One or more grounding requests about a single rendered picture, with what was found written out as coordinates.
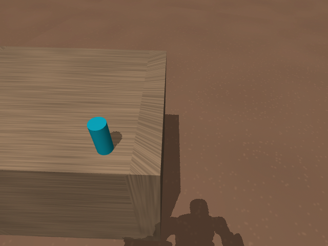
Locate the can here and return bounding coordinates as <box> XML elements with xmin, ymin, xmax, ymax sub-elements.
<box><xmin>87</xmin><ymin>117</ymin><xmax>114</xmax><ymax>155</ymax></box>

